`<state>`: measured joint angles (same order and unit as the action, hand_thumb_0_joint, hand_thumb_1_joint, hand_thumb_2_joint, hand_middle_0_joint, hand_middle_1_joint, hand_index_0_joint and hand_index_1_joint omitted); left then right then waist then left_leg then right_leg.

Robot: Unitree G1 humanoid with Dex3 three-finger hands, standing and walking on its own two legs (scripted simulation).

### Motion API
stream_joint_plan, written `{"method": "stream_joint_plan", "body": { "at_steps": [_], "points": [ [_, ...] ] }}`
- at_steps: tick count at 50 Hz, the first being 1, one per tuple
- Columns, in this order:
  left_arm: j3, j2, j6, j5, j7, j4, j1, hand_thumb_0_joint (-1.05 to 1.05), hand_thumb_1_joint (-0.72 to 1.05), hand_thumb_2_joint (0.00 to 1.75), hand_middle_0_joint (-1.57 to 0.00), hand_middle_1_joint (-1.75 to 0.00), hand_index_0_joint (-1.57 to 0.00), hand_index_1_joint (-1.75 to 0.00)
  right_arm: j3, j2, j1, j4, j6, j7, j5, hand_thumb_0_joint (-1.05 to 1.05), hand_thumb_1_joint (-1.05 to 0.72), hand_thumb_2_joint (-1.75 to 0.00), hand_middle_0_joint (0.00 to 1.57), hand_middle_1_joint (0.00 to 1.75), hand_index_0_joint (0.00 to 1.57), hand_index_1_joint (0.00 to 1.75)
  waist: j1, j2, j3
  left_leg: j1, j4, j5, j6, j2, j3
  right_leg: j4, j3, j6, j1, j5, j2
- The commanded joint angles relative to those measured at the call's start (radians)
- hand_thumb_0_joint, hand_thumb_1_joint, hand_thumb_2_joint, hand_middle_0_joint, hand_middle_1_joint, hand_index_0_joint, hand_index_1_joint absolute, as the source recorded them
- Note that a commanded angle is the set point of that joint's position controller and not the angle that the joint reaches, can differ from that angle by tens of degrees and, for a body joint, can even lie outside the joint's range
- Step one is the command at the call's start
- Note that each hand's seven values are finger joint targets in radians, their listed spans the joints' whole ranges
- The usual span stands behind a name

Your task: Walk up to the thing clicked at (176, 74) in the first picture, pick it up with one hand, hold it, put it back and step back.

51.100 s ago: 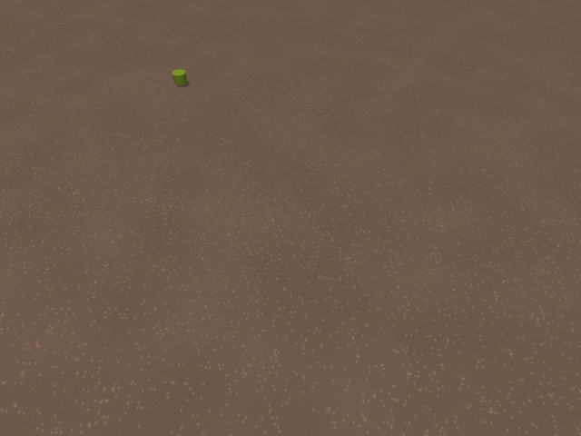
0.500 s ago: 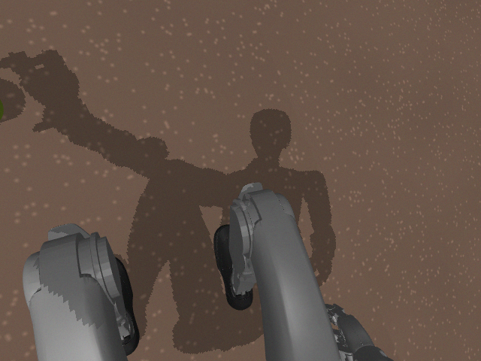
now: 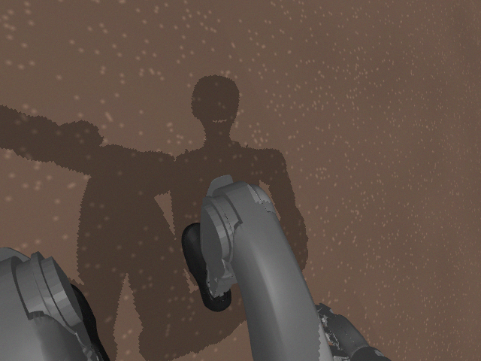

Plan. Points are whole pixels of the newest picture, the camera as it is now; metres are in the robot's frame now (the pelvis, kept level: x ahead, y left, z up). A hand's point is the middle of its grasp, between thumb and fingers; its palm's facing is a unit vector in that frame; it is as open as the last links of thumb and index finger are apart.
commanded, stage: rest palm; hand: left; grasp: from above
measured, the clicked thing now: out of the picture +0.49 +0.39 -0.29
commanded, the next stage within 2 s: none
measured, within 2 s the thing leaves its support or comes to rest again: neither
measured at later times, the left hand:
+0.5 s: hand out of the picture +0.46 +0.38 -0.23, palm faces -0.44 -0.13 -0.89, open 14.3 cm
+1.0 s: hand out of the picture +0.46 +0.38 -0.25, palm faces -0.48 -0.16 -0.86, open 14.2 cm
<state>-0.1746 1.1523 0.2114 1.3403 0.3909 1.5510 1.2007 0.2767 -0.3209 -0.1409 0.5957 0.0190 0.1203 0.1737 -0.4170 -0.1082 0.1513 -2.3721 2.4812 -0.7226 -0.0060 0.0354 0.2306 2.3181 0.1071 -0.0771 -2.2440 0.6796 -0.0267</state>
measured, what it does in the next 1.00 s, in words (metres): stands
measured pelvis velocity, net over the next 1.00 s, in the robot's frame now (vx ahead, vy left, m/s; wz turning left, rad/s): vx -0.01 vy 0.00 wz -0.04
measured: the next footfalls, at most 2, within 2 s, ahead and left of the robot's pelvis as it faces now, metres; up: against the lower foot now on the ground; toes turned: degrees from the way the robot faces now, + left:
none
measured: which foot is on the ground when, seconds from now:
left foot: down 0.00-1.00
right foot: down 0.00-1.00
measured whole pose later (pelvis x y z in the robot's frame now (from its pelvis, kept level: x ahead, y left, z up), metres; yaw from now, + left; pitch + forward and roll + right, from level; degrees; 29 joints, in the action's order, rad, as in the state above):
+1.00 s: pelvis -0.01 +0.00 -0.01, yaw -2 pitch +29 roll -16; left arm -0.16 1.19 0.23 1.26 0.36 1.59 1.10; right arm 0.36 -0.31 -0.09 0.60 0.07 0.14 0.21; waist -0.39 -0.13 0.20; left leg -2.37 2.53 -0.72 -0.01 0.04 0.27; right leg 2.33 0.14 -0.08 -2.23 0.65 -0.04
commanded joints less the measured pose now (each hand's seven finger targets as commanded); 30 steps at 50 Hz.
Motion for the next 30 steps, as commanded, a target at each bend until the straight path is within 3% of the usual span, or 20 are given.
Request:
{"method": "stream_joint_plan", "body": {
  "at_steps": [1, 2, 3, 7, 8, 10, 11, 14, 18, 25, 27, 30],
  "points": [
    [0.007, 0.268, -0.038, -0.058, -0.005, -0.067, 0.150, 0.00, -0.61, 1.01, -0.06, -1.01, -0.05, -1.02, -0.097, -0.320, -0.197, 0.007, -0.013, -0.005, 0.005, 0.00, -0.92, -0.91, 0.20, 0.30, 0.20, 0.30, 0.003, 0.564, -0.723, 0.593, -0.217, 0.408, -0.011, 0.027, -0.099, -0.186, 0.111, 0.092, 0.379, -0.361, -0.037],
    [0.010, 0.266, -0.038, -0.067, -0.022, -0.055, 0.140, 0.00, -0.60, 0.99, -0.06, -1.02, -0.06, -1.02, -0.099, -0.327, -0.199, 0.005, -0.019, -0.004, 0.005, 0.00, -0.92, -0.91, 0.20, 0.30, 0.20, 0.30, 0.000, 0.543, -0.700, 0.562, -0.215, 0.378, -0.014, 0.025, -0.099, -0.189, 0.112, 0.092, 0.381, -0.344, -0.037],
    [-0.013, 0.293, -0.036, -0.073, -0.039, -0.068, 0.130, 0.00, -0.60, 1.00, -0.06, -1.02, -0.06, -1.03, -0.093, -0.321, -0.220, 0.015, -0.024, -0.001, 0.005, 0.00, -0.92, -0.91, 0.20, 0.30, 0.20, 0.30, -0.002, 0.531, -0.692, 0.555, -0.221, 0.376, -0.016, 0.027, -0.093, -0.188, 0.112, 0.089, 0.395, -0.343, -0.035],
    [0.019, 0.248, 0.013, -0.105, -0.081, -0.086, 0.164, 0.00, -0.58, 0.98, -0.06, -1.05, -0.07, -1.04, -0.070, -0.326, -0.193, 0.004, -0.037, -0.006, 0.016, 0.00, -0.92, -0.91, 0.20, 0.30, 0.20, 0.30, -0.039, 0.479, -0.638, 0.527, -0.207, 0.322, -0.015, 0.030, -0.077, -0.200, 0.128, 0.090, 0.378, -0.307, -0.032],
    [0.024, 0.252, 0.034, -0.101, -0.080, -0.088, 0.174, 0.00, -0.58, 0.98, -0.06, -1.05, -0.07, -1.04, -0.062, -0.333, -0.186, 0.003, -0.038, -0.008, 0.020, 0.00, -0.92, -0.91, 0.20, 0.30, 0.20, 0.30, -0.047, 0.467, -0.620, 0.518, -0.207, 0.305, -0.011, 0.029, -0.070, -0.197, 0.139, 0.092, 0.373, -0.290, -0.034],
    [0.043, 0.259, 0.080, -0.089, -0.075, -0.095, 0.172, 0.00, -0.56, 0.96, -0.06, -1.06, -0.07, -1.05, -0.051, -0.336, -0.159, -0.003, -0.037, -0.013, 0.025, 0.00, -0.91, -0.91, 0.20, 0.30, 0.20, 0.30, -0.036, 0.479, -0.607, 0.543, -0.208, 0.265, -0.005, 0.029, -0.062, -0.193, 0.147, 0.097, 0.345, -0.248, -0.039],
    [0.056, 0.261, 0.104, -0.080, -0.067, -0.100, 0.185, 0.00, -0.55, 0.96, -0.07, -1.06, -0.08, -1.05, -0.048, -0.333, -0.152, 0.005, -0.037, -0.015, 0.028, 0.00, -0.92, -0.91, 0.20, 0.30, 0.20, 0.30, -0.035, 0.496, -0.626, 0.563, -0.212, 0.253, -0.004, 0.031, -0.059, -0.189, 0.151, 0.092, 0.359, -0.244, -0.042],
    [0.033, 0.319, 0.153, -0.061, -0.023, -0.124, 0.209, 0.00, -0.55, 0.96, -0.06, -1.06, -0.07, -1.05, -0.053, -0.359, -0.128, 0.007, -0.035, -0.022, 0.042, 0.00, -0.91, -0.91, 0.20, 0.30, 0.20, 0.30, -0.012, 0.540, -0.618, 0.591, -0.221, 0.195, 0.005, 0.027, -0.061, -0.183, 0.156, 0.095, 0.326, -0.201, -0.042],
    [0.074, 0.255, 0.170, -0.029, 0.048, -0.051, 0.201, 0.00, -0.57, 0.99, -0.06, -1.05, -0.06, -1.04, -0.040, -0.338, -0.108, 0.009, -0.026, -0.020, 0.050, 0.00, -0.91, -0.91, 0.20, 0.30, 0.20, 0.30, -0.027, 0.562, -0.603, 0.606, -0.245, 0.167, 0.004, 0.033, -0.038, -0.159, 0.174, 0.091, 0.277, -0.194, -0.050],
    [0.068, 0.258, 0.110, 0.011, 0.152, -0.003, 0.213, 0.00, -0.60, 1.02, -0.06, -1.02, -0.05, -1.04, -0.041, -0.335, -0.106, 0.031, 0.022, -0.017, 0.050, 0.00, -0.92, -0.91, 0.20, 0.30, 0.20, 0.30, -0.038, 0.563, -0.575, 0.576, -0.221, 0.248, 0.006, 0.039, -0.037, -0.141, 0.168, 0.087, 0.261, -0.278, -0.048],
    [0.041, 0.286, 0.086, 0.013, 0.171, 0.007, 0.210, 0.00, -0.59, 1.00, -0.06, -1.03, -0.05, -1.04, -0.044, -0.342, -0.105, 0.039, 0.032, -0.016, 0.051, 0.00, -0.92, -0.91, 0.20, 0.30, 0.20, 0.30, -0.031, 0.566, -0.592, 0.577, -0.215, 0.277, 0.008, 0.042, -0.040, -0.139, 0.168, 0.083, 0.276, -0.306, -0.044],
    [0.049, 0.276, 0.049, 0.010, 0.169, 0.023, 0.219, 0.00, -0.57, 0.98, -0.06, -1.05, -0.06, -1.05, -0.052, -0.344, -0.118, 0.036, 0.056, -0.007, 0.050, 0.00, -0.92, -0.91, 0.20, 0.30, 0.20, 0.30, -0.043, 0.587, -0.577, 0.572, -0.220, 0.268, 0.010, 0.042, -0.042, -0.134, 0.163, 0.085, 0.261, -0.299, -0.041]
  ]
}}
